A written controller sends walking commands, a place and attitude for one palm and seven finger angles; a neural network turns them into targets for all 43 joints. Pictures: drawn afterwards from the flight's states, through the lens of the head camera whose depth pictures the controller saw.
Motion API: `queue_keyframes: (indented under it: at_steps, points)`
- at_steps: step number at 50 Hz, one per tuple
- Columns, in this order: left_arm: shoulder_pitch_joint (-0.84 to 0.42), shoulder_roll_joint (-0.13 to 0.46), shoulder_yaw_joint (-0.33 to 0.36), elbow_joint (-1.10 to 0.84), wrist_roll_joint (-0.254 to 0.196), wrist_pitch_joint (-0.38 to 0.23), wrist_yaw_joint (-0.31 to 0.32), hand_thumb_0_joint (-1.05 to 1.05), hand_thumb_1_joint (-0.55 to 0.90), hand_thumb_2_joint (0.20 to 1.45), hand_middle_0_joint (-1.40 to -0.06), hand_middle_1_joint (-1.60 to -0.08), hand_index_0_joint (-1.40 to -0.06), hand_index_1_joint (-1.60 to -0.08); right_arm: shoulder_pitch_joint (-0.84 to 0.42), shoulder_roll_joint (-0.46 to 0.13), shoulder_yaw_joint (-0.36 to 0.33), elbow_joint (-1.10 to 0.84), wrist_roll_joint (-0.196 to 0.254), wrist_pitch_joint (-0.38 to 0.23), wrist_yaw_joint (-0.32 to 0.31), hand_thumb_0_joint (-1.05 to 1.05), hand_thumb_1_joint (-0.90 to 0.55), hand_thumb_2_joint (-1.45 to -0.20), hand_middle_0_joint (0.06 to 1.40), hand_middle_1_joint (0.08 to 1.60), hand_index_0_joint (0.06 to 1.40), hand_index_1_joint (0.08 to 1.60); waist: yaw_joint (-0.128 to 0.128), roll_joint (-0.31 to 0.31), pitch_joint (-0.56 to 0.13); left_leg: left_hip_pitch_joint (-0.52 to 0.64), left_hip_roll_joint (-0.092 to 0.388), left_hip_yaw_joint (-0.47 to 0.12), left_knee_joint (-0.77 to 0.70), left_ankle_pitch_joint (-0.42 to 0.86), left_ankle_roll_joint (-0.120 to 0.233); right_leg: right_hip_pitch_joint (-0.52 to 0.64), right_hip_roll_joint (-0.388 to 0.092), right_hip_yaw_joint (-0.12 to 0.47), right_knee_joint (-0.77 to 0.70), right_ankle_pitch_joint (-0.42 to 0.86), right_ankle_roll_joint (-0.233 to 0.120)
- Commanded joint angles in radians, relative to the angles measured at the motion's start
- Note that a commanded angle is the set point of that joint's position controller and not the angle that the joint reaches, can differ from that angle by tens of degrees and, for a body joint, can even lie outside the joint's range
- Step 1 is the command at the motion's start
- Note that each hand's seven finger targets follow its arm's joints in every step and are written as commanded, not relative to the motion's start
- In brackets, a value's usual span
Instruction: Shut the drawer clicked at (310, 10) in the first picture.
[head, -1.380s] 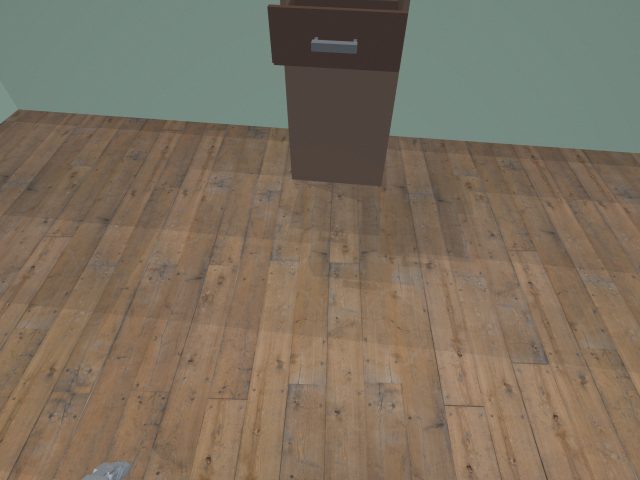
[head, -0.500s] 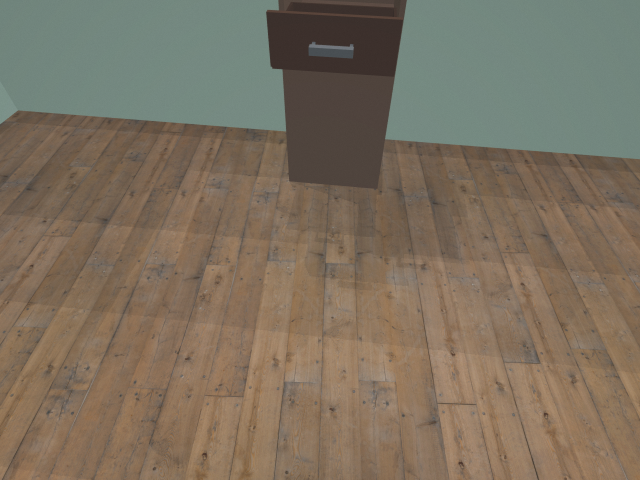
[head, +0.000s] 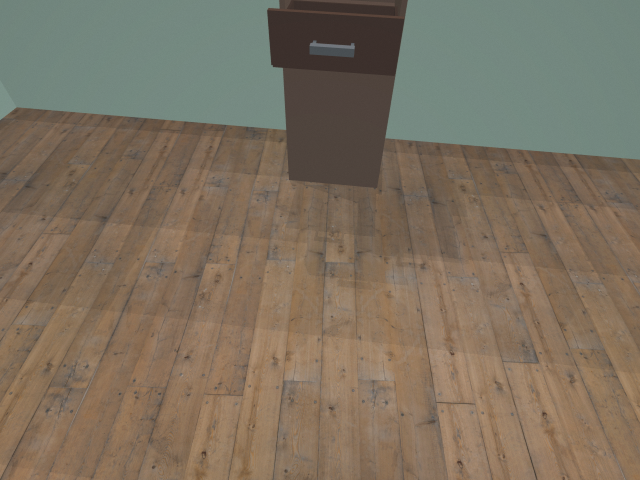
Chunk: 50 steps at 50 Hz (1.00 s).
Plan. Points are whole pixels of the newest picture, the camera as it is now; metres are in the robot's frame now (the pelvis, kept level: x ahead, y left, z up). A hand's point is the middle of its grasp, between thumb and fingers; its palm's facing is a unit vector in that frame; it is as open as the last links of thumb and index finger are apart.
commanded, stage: look at it before walking up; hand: left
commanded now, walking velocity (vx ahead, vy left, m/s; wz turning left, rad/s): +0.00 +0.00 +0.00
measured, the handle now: (332, 47) +1.25 +0.03 +0.01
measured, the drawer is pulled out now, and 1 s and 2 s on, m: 0.29 0.29 0.29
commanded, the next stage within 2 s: walk to a spot facing it in 0.06 s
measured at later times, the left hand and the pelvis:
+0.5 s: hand out of the picture +0.04 +0.19 -0.19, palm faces -0.08 -0.98 -0.20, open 7.4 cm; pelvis +0.06 -0.01 -0.02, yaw -6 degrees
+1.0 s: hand (208, 462) +0.19 +0.19 -0.21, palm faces -0.10 -0.98 -0.15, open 7.4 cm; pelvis +0.26 +0.01 -0.03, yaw -12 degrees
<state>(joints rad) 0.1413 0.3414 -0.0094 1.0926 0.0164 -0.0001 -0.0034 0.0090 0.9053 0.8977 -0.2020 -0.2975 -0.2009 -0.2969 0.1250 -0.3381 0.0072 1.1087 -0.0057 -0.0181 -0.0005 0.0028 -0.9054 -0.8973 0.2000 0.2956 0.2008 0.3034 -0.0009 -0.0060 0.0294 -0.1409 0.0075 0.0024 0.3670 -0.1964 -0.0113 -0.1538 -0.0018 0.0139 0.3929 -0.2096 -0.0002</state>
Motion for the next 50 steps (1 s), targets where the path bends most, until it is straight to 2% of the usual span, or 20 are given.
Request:
queue_keyframes:
  at_steps: [1, 8, 10, 13, 16, 22, 24, 25, 26, 27, 28, 29, 31, 35, 42, 44, 45, 46, 47, 50]
  points:
    - [-0.038, 0.203, 0.042, -0.067, -0.004, -0.026, 0.013, 0.0, 0.9, 0.9, -0.2, -0.3, -0.2, -0.3, -0.045, -0.206, -0.04, -0.061, -0.001, -0.02, -0.013, 0.0, -0.9, -0.9, 0.2, 0.3, 0.2, 0.3, 0.004, 0.005, -0.063, 0.017, 0.115, -0.101, -0.061, 0.115, 0.04, 0.001, -0.114, 0.102, -0.073, 0.109, -0.031]
    - [-0.035, 0.206, 0.04, -0.065, -0.004, -0.028, 0.014, 0.0, 0.9, 0.9, -0.2, -0.3, -0.2, -0.3, -0.048, -0.206, -0.04, -0.058, -0.001, -0.018, -0.012, 0.0, -0.9, -0.9, 0.2, 0.3, 0.2, 0.3, 0.002, -0.007, -0.061, 0.029, 0.113, -0.098, -0.058, 0.124, 0.038, -0.001, -0.118, 0.104, -0.079, 0.128, -0.032]
    - [0.039, 0.08, 0.014, -0.034, -0.004, -0.006, 0.017, 0.0, 0.9, 0.9, -0.2, -0.3, -0.2, -0.3, 0.021, -0.076, -0.01, -0.028, -0.01, -0.001, -0.007, 0.0, -0.9, -0.9, 0.2, 0.3, 0.2, 0.3, 0.002, -0.014, -0.071, 0.029, 0.104, -0.064, -0.037, -0.012, 0.018, -0.011, -0.106, 0.105, -0.074, -0.043, -0.017]
    - [0.087, 0.087, 0.026, -0.039, 0.005, 0.009, 0.003, 0.0, 0.9, 0.9, -0.2, -0.3, -0.2, -0.3, 0.061, -0.076, -0.02, -0.033, -0.019, 0.011, -0.002, 0.0, -0.9, -0.9, 0.2, 0.3, 0.2, 0.3, 0.007, -0.029, 0.039, -0.08, 0.084, -0.05, -0.02, -0.32, 0.024, -0.101, -0.087, 0.16, -0.09, -0.353, -0.043]
    - [0.121, 0.073, 0.039, -0.059, 0.008, 0.007, -0.008, 0.0, 0.9, 0.9, -0.2, -0.3, -0.2, -0.3, 0.099, -0.081, -0.033, -0.044, -0.019, 0.003, -0.003, 0.0, -0.9, -0.9, 0.2, 0.3, 0.2, 0.3, 0.004, 0.0, 0.098, -0.107, 0.107, -0.072, -0.01, -0.392, 0.049, -0.168, -0.057, 0.161, -0.027, -0.387, -0.065]
    - [0.119, -0.032, 0.047, -0.11, 0.007, -0.027, -0.017, 0.0, 0.9, 0.9, -0.2, -0.3, -0.2, -0.3, 0.243, -0.09, -0.066, -0.037, -0.012, -0.028, -0.014, 0.0, -0.9, -0.9, 0.2, 0.3, 0.2, 0.3, -0.033, 0.196, 0.107, 0.072, 0.307, -0.257, -0.096, -0.226, 0.178, -0.369, 0.014, -0.035, 0.313, -0.231, -0.037]
    - [0.122, -0.056, 0.05, -0.112, 0.006, -0.038, -0.018, 0.0, 0.9, 0.9, -0.2, -0.3, -0.2, -0.3, 0.264, -0.06, -0.065, -0.025, -0.014, -0.035, -0.018, 0.0, -0.9, -0.9, 0.2, 0.3, 0.2, 0.3, -0.023, 0.167, 0.115, 0.056, 0.316, -0.192, -0.032, 0.001, 0.181, -0.32, -0.019, -0.06, 0.274, -0.246, -0.032]
    - [0.2, -0.07, 0.055, -0.085, 0.007, -0.042, -0.019, 0.0, 0.9, 0.9, -0.2, -0.3, -0.2, -0.3, 0.232, -0.047, -0.06, -0.03, -0.014, -0.035, -0.018, 0.0, -0.9, -0.9, 0.2, 0.3, 0.2, 0.3, 0.022, 0.116, 0.087, -0.03, 0.275, -0.104, 0.062, 0.029, 0.142, -0.159, -0.016, -0.075, 0.174, -0.173, -0.04]
    - [0.323, -0.045, 0.067, -0.042, 0.01, -0.048, -0.017, 0.0, 0.9, 0.9, -0.2, -0.3, -0.2, -0.3, 0.195, -0.017, -0.056, -0.039, -0.012, -0.038, -0.017, 0.0, -0.9, -0.9, 0.2, 0.3, 0.2, 0.3, 0.081, -0.015, 0.038, -0.2, 0.186, 0.01, 0.274, 0.052, 0.086, 0.081, -0.043, 0.016, 0.063, -0.107, -0.074]
    - [0.492, 0.049, 0.092, 0.013, 0.013, -0.061, -0.001, 0.0, 0.9, 0.9, -0.2, -0.3, -0.2, -0.3, 0.129, 0.046, -0.044, -0.091, -0.004, -0.051, -0.009, 0.0, -0.9, -0.9, 0.2, 0.3, 0.2, 0.3, 0.136, -0.311, 0.016, -0.476, 0.049, 0.163, 0.598, -0.138, 0.024, 0.281, -0.272, 0.389, -0.083, -0.02, -0.166]
    - [0.594, 0.069, 0.094, 0.05, -0.003, -0.069, 0.014, 0.0, 0.9, 0.9, -0.2, -0.3, -0.2, -0.3, 0.02, 0.031, -0.044, -0.134, -0.01, -0.057, -0.005, 0.0, -0.9, -0.9, 0.2, 0.3, 0.2, 0.3, 0.169, -0.335, 0.033, -0.598, 0.041, 0.094, 0.747, -0.361, 0.021, 0.308, -0.363, 0.567, -0.131, 0.217, -0.221]
    - [0.574, 0.026, 0.082, 0.053, 0.004, -0.068, 0.023, 0.0, 0.9, 0.9, -0.2, -0.3, -0.2, -0.3, -0.017, 0.044, -0.05, -0.139, -0.012, -0.058, -0.006, 0.0, -0.9, -0.9, 0.2, 0.3, 0.2, 0.3, 0.148, -0.16, 0.066, -0.656, 0.076, 0.044, 0.82, -0.333, 0.017, 0.297, -0.375, 0.526, -0.108, 0.323, -0.273]
    - [0.487, -0.022, 0.072, 0.026, 0.009, -0.066, 0.031, 0.0, 0.9, 0.9, -0.2, -0.3, -0.2, -0.3, -0.008, 0.084, -0.054, -0.123, -0.014, -0.051, 0.0, 0.0, -0.9, -0.9, 0.2, 0.3, 0.2, 0.3, 0.093, -0.011, 0.087, -0.657, 0.12, 0.037, 0.818, -0.243, 0.007, 0.244, -0.329, 0.388, -0.095, 0.27, -0.257]
    - [0.412, -0.074, 0.057, 0.017, 0.014, -0.08, 0.033, 0.0, 0.9, 0.9, -0.2, -0.3, -0.2, -0.3, 0.026, 0.124, -0.062, -0.122, -0.013, -0.023, 0.019, 0.0, -0.9, -0.9, 0.2, 0.3, 0.2, 0.3, 0.021, -0.116, 0.108, -0.562, 0.118, 0.083, 0.688, -0.089, -0.019, 0.08, -0.238, 0.206, -0.173, 0.26, -0.194]
    - [0.382, -0.041, 0.074, 0.037, 0.009, -0.082, 0.036, 0.0, 0.9, 0.9, -0.2, -0.3, -0.2, -0.3, -0.012, 0.13, -0.062, -0.158, -0.003, -0.044, 0.031, 0.0, -0.9, -0.9, 0.2, 0.3, 0.2, 0.3, 0.002, -0.145, 0.088, -0.262, 0.047, 0.151, 0.323, 0.021, 0.027, 0.043, -0.186, 0.086, -0.121, 0.45, -0.134]
    - [0.369, -0.042, 0.079, 0.037, 0.005, -0.081, 0.035, 0.0, 0.9, 0.9, -0.2, -0.3, -0.2, -0.3, 0.196, 0.091, -0.075, -0.093, -0.014, -0.053, 0.01, 0.0, -0.9, -0.9, 0.2, 0.3, 0.2, 0.3, -0.092, -0.097, -0.018, 0.008, 0.011, 0.156, 0.215, 0.064, 0.047, 0.016, -0.148, 0.047, 0.148, 0.588, -0.106]
    - [0.387, -0.068, 0.08, 0.028, -0.001, -0.08, 0.028, 0.0, 0.9, 0.9, -0.2, -0.3, -0.2, -0.3, 0.351, 0.026, -0.091, -0.052, -0.022, -0.055, -0.005, 0.0, -0.9, -0.9, 0.2, 0.3, 0.2, 0.3, -0.144, -0.01, -0.135, 0.245, 0.092, 0.064, 0.201, 0.061, 0.072, -0.094, -0.109, 0.027, 0.37, 0.444, -0.086]
    - [0.447, -0.131, 0.078, 0.009, -0.01, -0.072, 0.017, 0.0, 0.9, 0.9, -0.2, -0.3, -0.2, -0.3, 0.449, -0.091, -0.118, -0.034, -0.035, -0.056, -0.014, 0.0, -0.9, -0.9, 0.2, 0.3, 0.2, 0.3, -0.142, 0.234, -0.24, 0.408, 0.371, -0.328, 0.094, -0.022, 0.17, -0.303, 0.034, -0.058, 0.719, -0.097, -0.046]
    - [0.38, -0.149, 0.071, -0.034, -0.007, -0.08, 0.014, 0.0, 0.9, 0.9, -0.2, -0.3, -0.2, -0.3, 0.455, -0.115, -0.116, -0.037, -0.021, -0.048, -0.013, 0.0, -0.9, -0.9, 0.2, 0.3, 0.2, 0.3, -0.128, 0.244, -0.194, 0.31, 0.479, -0.528, -0.088, -0.115, 0.226, -0.393, 0.054, -0.004, 0.918, -0.34, -0.058]
    - [0.277, -0.148, 0.074, -0.042, 0.015, -0.051, 0.0, 0.0, 0.9, 0.9, -0.2, -0.3, -0.2, -0.3, 0.195, 0.068, -0.075, -0.089, -0.017, -0.057, -0.017, 0.0, -0.9, -0.9, 0.2, 0.3, 0.2, 0.3, -0.029, 0.145, 0.072, -0.114, 0.393, -0.317, -0.203, -0.389, 0.163, -0.457, -0.088, 0.02, 0.991, -0.138, -0.054]
